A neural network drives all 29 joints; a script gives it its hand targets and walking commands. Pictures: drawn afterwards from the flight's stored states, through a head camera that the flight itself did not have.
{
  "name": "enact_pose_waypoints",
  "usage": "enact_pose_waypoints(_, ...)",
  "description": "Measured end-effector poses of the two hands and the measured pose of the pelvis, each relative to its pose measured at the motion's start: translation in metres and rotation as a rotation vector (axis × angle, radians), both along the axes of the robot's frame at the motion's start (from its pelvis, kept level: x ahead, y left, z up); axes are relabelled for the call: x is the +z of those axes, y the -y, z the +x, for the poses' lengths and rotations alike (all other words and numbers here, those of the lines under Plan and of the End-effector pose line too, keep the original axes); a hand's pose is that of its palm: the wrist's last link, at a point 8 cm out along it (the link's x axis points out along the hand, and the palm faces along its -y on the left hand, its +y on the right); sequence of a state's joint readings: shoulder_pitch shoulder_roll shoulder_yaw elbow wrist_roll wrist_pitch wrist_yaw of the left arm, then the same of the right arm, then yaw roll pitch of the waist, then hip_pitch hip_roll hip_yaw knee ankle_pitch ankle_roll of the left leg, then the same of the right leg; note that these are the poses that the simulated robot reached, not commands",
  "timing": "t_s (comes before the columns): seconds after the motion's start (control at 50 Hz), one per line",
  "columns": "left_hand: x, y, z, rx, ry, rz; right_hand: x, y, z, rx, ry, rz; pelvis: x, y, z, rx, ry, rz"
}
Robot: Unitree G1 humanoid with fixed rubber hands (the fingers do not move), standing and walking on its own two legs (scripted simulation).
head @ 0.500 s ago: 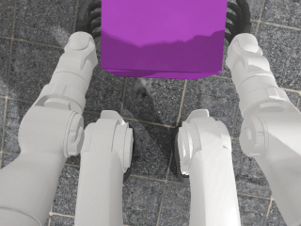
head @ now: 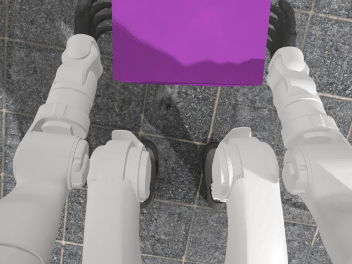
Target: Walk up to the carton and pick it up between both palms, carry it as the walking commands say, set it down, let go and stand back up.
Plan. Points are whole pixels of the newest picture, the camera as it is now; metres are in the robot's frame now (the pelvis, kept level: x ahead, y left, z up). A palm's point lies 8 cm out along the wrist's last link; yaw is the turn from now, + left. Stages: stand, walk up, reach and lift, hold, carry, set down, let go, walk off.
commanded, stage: set down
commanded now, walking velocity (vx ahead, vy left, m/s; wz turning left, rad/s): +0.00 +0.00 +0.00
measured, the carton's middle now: (186, 50) +0.48 -0.02 -0.24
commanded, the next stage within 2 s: let go in 1.72 s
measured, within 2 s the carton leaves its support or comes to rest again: neither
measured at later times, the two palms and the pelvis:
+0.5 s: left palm (70, 29) +0.51 +0.20 -0.14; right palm (302, 37) +0.49 -0.22 -0.15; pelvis -0.01 +0.00 +0.01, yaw +0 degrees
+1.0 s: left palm out of the picture +0.52 +0.20 +0.02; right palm out of the picture +0.49 -0.23 +0.01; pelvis -0.03 +0.00 +0.14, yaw +0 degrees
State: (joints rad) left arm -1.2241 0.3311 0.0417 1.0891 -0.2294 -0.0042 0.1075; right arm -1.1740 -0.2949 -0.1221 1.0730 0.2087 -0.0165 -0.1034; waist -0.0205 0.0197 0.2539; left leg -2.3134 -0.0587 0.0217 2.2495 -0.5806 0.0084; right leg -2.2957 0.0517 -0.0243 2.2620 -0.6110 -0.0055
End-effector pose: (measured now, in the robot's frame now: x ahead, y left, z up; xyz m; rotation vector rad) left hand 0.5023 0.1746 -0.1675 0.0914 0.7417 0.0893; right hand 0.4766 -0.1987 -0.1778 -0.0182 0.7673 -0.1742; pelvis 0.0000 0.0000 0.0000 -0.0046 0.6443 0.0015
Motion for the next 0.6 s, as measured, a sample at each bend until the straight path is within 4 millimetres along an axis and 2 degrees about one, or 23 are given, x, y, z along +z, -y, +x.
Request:
enact_pose_waypoints(0.22,-0.003,-0.011,-0.002,0.014,0.004,-0.003,-0.002,0.013,-0.001,-0.007,0.011,0.004,-0.003,0.001,0.004,-0.004,-0.008,0.001)
enact_pose_waypoints(0.34,-0.001,-0.020,-0.005,0.031,0.018,-0.002,0.005,0.019,0.003,-0.012,0.041,0.000,-0.005,0.001,0.003,-0.005,0.001,0.004)
enact_pose_waypoints(0.42,0.010,-0.022,-0.001,0.025,0.064,0.000,0.016,0.023,0.009,-0.009,0.087,-0.003,-0.001,0.001,-0.001,-0.008,0.045,0.006)
enact_pose_waypoints(0.54,0.030,-0.021,0.005,0.013,0.109,0.002,0.030,0.023,0.007,0.003,0.117,0.000,0.019,-0.001,-0.014,-0.009,0.161,0.000)
enact_pose_waypoints(0.6,0.049,-0.015,0.006,0.007,0.125,-0.008,0.048,0.022,0.004,0.008,0.128,-0.003,0.030,-0.002,-0.016,-0.008,0.149,-0.004)
